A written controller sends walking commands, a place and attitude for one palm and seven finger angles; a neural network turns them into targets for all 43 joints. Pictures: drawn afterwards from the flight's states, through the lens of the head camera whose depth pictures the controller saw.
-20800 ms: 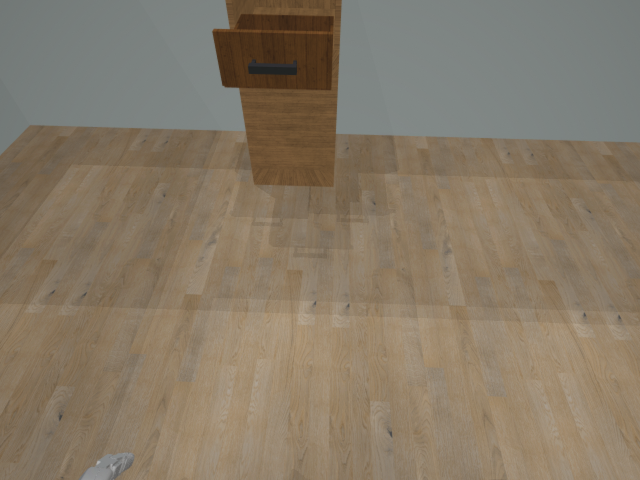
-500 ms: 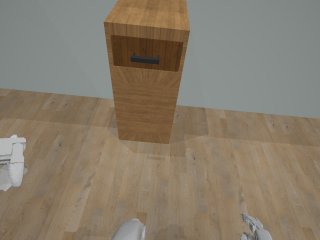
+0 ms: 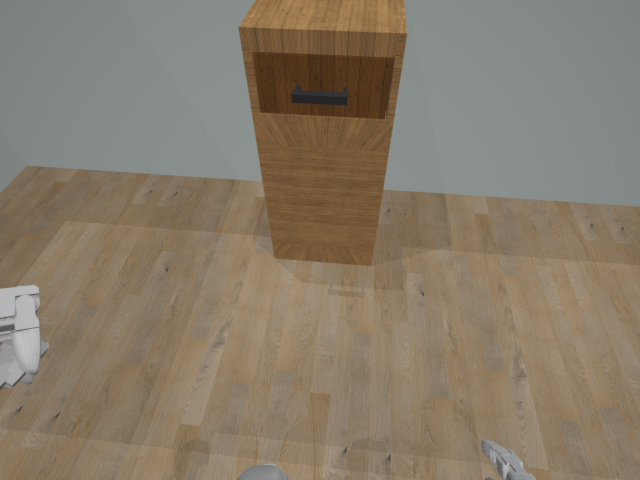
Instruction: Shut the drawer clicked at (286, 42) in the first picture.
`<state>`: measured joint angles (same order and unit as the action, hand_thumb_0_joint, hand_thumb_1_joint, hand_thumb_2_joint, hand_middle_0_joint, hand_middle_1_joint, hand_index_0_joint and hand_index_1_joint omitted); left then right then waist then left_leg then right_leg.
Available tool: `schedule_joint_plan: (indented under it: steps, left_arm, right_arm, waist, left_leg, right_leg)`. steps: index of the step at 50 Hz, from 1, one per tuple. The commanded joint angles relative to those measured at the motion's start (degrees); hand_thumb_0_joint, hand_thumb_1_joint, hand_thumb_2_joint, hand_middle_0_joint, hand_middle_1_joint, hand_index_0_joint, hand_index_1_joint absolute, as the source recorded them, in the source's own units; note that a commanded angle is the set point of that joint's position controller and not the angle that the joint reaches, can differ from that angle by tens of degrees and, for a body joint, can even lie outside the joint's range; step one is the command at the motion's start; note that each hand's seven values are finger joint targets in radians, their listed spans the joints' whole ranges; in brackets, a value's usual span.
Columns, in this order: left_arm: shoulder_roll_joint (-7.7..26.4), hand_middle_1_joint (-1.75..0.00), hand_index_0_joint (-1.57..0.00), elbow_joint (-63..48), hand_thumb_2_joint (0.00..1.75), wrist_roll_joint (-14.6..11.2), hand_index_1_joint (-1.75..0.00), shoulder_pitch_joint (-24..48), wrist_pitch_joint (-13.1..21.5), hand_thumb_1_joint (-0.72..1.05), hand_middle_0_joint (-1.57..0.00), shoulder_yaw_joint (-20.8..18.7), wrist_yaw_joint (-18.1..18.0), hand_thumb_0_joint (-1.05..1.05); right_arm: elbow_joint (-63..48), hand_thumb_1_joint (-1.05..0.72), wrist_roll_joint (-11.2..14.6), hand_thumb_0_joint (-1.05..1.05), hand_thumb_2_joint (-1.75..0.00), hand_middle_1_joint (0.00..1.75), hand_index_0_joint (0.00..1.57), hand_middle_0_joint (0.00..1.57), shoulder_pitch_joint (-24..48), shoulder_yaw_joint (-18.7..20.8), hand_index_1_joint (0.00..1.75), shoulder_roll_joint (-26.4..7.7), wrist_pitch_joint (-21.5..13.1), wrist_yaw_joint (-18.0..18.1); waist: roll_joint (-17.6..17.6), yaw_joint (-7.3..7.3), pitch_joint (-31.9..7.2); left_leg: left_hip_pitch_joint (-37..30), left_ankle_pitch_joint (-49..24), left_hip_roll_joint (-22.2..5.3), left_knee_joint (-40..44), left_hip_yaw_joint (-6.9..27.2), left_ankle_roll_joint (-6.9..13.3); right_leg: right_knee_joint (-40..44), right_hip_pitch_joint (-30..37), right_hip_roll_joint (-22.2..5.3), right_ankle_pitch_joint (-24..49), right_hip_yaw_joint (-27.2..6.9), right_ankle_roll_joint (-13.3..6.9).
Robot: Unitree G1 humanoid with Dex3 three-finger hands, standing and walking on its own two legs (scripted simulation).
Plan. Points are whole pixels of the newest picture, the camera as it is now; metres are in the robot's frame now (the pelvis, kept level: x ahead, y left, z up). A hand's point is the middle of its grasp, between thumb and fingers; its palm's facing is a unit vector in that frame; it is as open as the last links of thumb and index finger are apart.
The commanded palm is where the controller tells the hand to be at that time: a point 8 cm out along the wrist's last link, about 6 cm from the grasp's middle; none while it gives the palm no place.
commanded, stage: stop stepping back and stand still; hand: left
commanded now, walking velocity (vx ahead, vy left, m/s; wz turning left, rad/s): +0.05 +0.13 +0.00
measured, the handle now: (320, 93) +0.98 +0.07 -0.02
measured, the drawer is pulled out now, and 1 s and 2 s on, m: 0.00 0.00 0.00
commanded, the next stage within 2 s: let the arm hang, fingers relaxed in 0.78 s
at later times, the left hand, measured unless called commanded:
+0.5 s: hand (80, 293) +0.25 +0.25 +0.17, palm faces +0.32 -0.79 -0.52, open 3.2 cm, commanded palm +0.19 +0.29 +0.19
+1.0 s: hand (129, 348) +0.27 +0.27 +0.01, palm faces +0.08 -0.88 -0.47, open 3.1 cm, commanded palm none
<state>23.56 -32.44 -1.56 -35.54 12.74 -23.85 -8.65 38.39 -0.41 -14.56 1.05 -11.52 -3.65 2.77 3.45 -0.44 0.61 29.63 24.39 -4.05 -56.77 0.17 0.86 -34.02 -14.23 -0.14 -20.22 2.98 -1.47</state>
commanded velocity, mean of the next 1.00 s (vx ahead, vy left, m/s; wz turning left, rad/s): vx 0.00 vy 0.01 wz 0.00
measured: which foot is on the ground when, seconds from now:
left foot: down 0.00-1.00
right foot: down 0.00-0.16, up 0.18-0.32, down 0.34-1.00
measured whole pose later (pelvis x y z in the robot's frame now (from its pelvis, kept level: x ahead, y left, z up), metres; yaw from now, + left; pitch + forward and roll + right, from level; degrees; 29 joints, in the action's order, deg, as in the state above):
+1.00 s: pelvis +0.06 +0.04 +0.01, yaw -3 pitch +2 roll -1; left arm 19.2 6.0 1.7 -21.5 3.2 -8.0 -1.7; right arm 41.6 -0.2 -6.9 1.6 -16.3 -3.4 -0.8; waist 4.3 -0.4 -0.5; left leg 18.7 17.0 0.5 -33.7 -2.9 2.4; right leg -32.2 -16.7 -1.7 -17.3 2.7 1.0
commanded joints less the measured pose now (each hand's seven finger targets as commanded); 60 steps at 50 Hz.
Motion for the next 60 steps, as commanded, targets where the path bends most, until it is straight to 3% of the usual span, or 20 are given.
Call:
schedule_joint_plan:
  steps: [1,5,6,7,9,12,15,16,18,19,24,27,31,37,43,44,47,51,57,60]
  left_arm:
    - [8.7,-1.60,-1.40,-11.0,0.90,-0.2,-1.60,5.4,3.4,0.90,-1.40,-5.0,-1.3,0.00]
    - [7.4,-1.60,-1.40,-18.9,0.90,0.0,-1.60,6.9,5.0,0.90,-1.40,-3.1,-2.5,0.00]
    - [7.9,-1.60,-1.40,-20.0,0.90,-0.1,-1.60,6.1,5.7,0.90,-1.40,-3.9,-2.7,0.00]
    - [8.0,-1.60,-1.40,-22.3,0.90,0.4,-1.60,6.3,6.3,0.90,-1.40,-4.3,-3.1,0.00]
    - [10.0,-1.60,-1.40,-19.1,0.90,0.8,-1.60,5.6,6.5,0.90,-1.40,-6.8,-2.9,0.00]
    - [9.5,-1.60,-1.40,-16.5,0.90,0.0,-1.60,-1.5,5.0,0.90,-1.40,-8.2,-2.2,0.00]
    - [6.3,-1.60,-1.40,-10.7,0.90,-0.9,-1.60,-8.0,4.3,0.90,-1.40,-7.0,-1.4,0.00]
    - [6.8,-1.60,-1.40,-10.5,0.90,-0.8,-1.60,-7.0,4.3,0.90,-1.40,-6.8,-1.2,0.00]
    - [8.9,-1.60,-1.40,-8.8,0.90,-1.2,-1.60,-5.0,3.9,0.90,-1.40,-7.9,-1.3,0.00]
    - [9.4,-1.60,-1.40,-8.8,0.90,-1.4,-1.60,-2.9,3.8,0.90,-1.40,-8.2,-1.6,0.00]
    - [7.0,-1.60,-1.40,-11.3,0.90,-0.3,-1.60,-2.9,3.7,0.90,-1.40,-5.2,-2.4,0.00]
    - [7.7,-1.60,-1.40,-15.2,0.90,-0.3,-1.60,-0.9,4.6,0.90,-1.40,-4.5,-2.3,0.00]
    - [8.4,-1.60,-1.40,-15.9,0.90,0.3,-1.60,0.2,4.6,0.90,-1.40,-4.9,-1.8,0.00]
    - [6.7,-1.60,-1.40,-11.3,0.90,-0.9,-1.60,-5.8,4.5,0.90,-1.40,-4.9,-1.5,0.00]
    - [6.9,-1.60,-1.40,-11.0,0.90,-1.4,-1.60,-6.0,4.0,0.90,-1.40,-5.0,-1.3,0.00]
    - [0.8,-1.60,-1.40,35.4,0.90,4.8,-1.60,6.4,-5.0,0.90,-1.40,18.3,7.2,0.00]
    - [-3.2,-1.47,-1.28,39.9,0.90,3.8,-1.47,7.9,-10.9,0.90,-1.28,18.1,8.5,0.00]
    - [-1.4,-1.30,-1.12,52.9,0.90,3.6,-1.30,16.2,-11.6,0.90,-1.12,19.6,8.4,0.00]
    - [-2.8,-1.04,-0.88,72.0,0.90,2.6,-1.04,18.2,-13.1,0.90,-0.88,21.7,7.6,0.00]
    - [-3.8,-0.91,-0.76,78.7,0.90,2.4,-0.91,16.8,-12.9,0.90,-0.76,21.8,7.4,0.00]
  right_arm:
    - [-9.8,-0.90,1.0,0.00,-0.90,0.30,0.20,0.20,7.5,4.0,0.30,-6.9,-4.0,0.7]
    - [-9.7,-0.90,0.6,0.00,-0.90,0.30,0.20,0.20,9.6,2.3,0.30,-5.5,-6.1,2.3]
    - [-10.1,-0.90,0.5,0.00,-0.90,0.30,0.20,0.20,8.4,2.8,0.30,-6.5,-6.8,2.5]
    - [-11.2,-0.90,0.3,0.00,-0.90,0.30,0.20,0.20,8.1,3.3,0.30,-8.1,-6.9,2.1]
    - [-10.2,-0.90,0.2,0.00,-0.90,0.30,0.20,0.20,5.7,3.0,0.30,-6.1,-7.7,1.1]
    - [-10.5,-0.90,0.9,0.00,-0.90,0.30,0.20,0.20,6.2,2.5,0.30,-5.9,-7.4,-0.2]
    - [-11.8,-0.90,1.6,0.00,-0.90,0.30,0.20,0.20,6.8,2.4,0.30,-6.3,-5.7,-0.7]
    - [-12.1,-0.90,1.6,0.00,-0.90,0.30,0.20,0.20,7.3,2.2,0.30,-5.9,-5.0,-0.8]
    - [-12.7,-0.90,1.5,0.00,-0.90,0.30,0.20,0.20,7.3,2.3,0.30,-5.5,-3.8,-0.6]
    - [-12.5,-0.90,1.5,0.00,-0.90,0.30,0.20,0.20,7.2,2.3,0.30,-5.4,-3.7,-0.6]
    - [-11.0,-0.90,1.2,0.00,-0.90,0.30,0.20,0.20,7.4,1.2,0.30,-5.1,-3.2,0.5]
    - [-12.1,-0.90,0.7,0.00,-0.90,0.30,0.20,0.20,8.5,1.8,0.30,-6.7,-4.1,1.5]
    - [-11.6,-0.90,0.9,0.00,-0.90,0.30,0.20,0.20,8.4,1.1,0.30,-5.9,-5.2,1.3]
    - [-12.0,-0.90,1.4,0.00,-0.90,0.30,0.20,0.20,7.0,2.1,0.30,-6.3,-4.0,0.5]
    - [-13.1,-0.90,1.4,0.00,-0.90,0.30,0.20,0.20,8.4,1.7,0.30,-6.1,-2.6,0.9]
    - [0.0,-0.90,1.3,0.00,-0.90,0.30,0.20,0.20,11.2,4.3,0.30,-16.7,-6.0,-4.6]
    - [-0.5,-0.90,0.6,0.00,-0.90,0.30,0.20,0.20,4.5,3.2,0.30,-10.9,-1.2,-3.9]
    - [0.0,-0.90,-0.6,0.00,-0.90,0.30,0.20,0.20,4.3,1.8,0.30,-10.3,1.1,-3.3]
    - [7.0,-0.90,-0.8,0.00,-0.90,0.30,0.20,0.20,4.6,-0.2,0.30,-8.2,2.6,-2.7]
    - [10.0,-0.90,-0.6,0.00,-0.90,0.30,0.20,0.20,2.4,-0.1,0.30,-6.8,3.2,-2.3]
  waist:
    - [-18.7,1.71,-0.8]
    - [-3.9,2.39,-3.0]
    - [5.0,2.03,-4.2]
    - [17.8,1.08,-5.1]
    - [10.8,1.63,-2.6]
    - [9.2,1.00,-3.4]
    - [7.2,0.52,-3.8]
    - [2.4,1.03,-3.6]
    - [-14.2,2.37,-3.5]
    - [-14.6,1.77,-3.6]
    - [-11.2,2.48,-6.3]
    - [3.6,0.32,-6.8]
    - [5.0,0.39,-2.6]
    - [-1.9,1.27,-9.4]
    - [-0.8,0.96,-7.0]
    - [-1.0,2.88,-2.2]
    - [-3.9,1.40,-7.3]
    - [-17.1,1.53,-5.5]
    - [3.2,-0.15,-2.4]
    - [6.1,-0.18,-1.1]
  left_leg:
    - [4.5,-3.1,-0.7,-3.1,1.8,-0.7]
    - [-20.2,-10.3,3.5,30.8,-5.7,1.1]
    - [-26.3,-14.0,0.2,34.5,0.4,2.3]
    - [-31.3,-21.5,-10.8,36.5,16.6,6.3]
    - [-24.9,-24.7,-15.2,40.2,21.6,11.1]
    - [-19.5,-32.2,-10.9,35.0,9.6,7.7]
    - [-9.3,-18.4,-6.6,30.4,1.3,3.8]
    - [-5.6,-11.4,-4.6,27.4,0.0,2.7]
    - [-1.1,0.3,2.8,14.5,-3.2,-0.5]
    - [-1.2,1.8,2.9,10.0,-1.7,-0.9]
    - [-14.2,-11.3,2.6,29.5,-2.4,0.1]
    - [-21.5,-31.0,-6.9,35.3,8.8,3.4]
    - [-15.7,-28.9,-5.6,36.2,6.4,2.5]
    - [-17.9,-32.5,-1.0,29.4,0.2,-0.2]
    - [-17.2,-28.0,-1.8,32.8,1.3,0.3]
    - [-13.2,-33.3,-2.2,23.7,0.8,0.4]
    - [-13.6,-21.1,-3.5,25.9,2.3,1.5]
    - [-14.3,-19.9,-0.4,25.3,2.6,1.7]
    - [-13.8,-21.6,-1.8,34.6,4.7,2.2]
    - [-14.1,-13.4,-1.4,36.3,4.5,1.8]
  right_leg:
    - [15.9,1.2,-17.6,7.7,-25.3,-11.1]
    - [2.0,-2.5,-9.7,9.4,-5.1,-4.1]
    - [-7.0,-6.0,-6.2,9.1,-3.0,-1.6]
    - [-16.6,-15.8,-1.2,-4.5,0.1,1.3]
    - [-25.1,-17.5,-0.6,-11.8,-3.3,1.3]
    - [-11.0,-7.8,-1.9,-6.5,-0.7,1.6]
    - [4.8,5.8,-0.2,3.5,1.6,1.6]
    - [8.9,9.3,-1.8,5.8,-1.8,1.1]
    - [19.2,7.7,-14.3,5.5,-23.6,-4.2]
    - [20.9,6.6,-18.2,6.2,-26.8,-6.6]
    - [9.1,6.9,-11.1,23.1,-9.4,-4.2]
    - [1.4,2.0,-3.2,14.4,-2.5,2.0]
    - [5.4,5.6,-1.9,13.9,-1.2,2.0]
    - [7.6,12.1,-4.9,34.5,-5.4,0.2]
    - [8.8,9.3,-3.4,26.6,-4.5,1.0]
    - [1.3,-0.5,-7.8,31.8,-2.1,0.1]
    - [4.0,-1.7,-6.7,16.5,-4.2,0.2]
    - [6.5,-0.7,-8.7,21.9,-7.0,-1.6]
    - [8.1,3.9,-4.9,9.9,-5.0,0.6]
    - [11.3,4.2,-4.8,7.4,-5.0,-0.1]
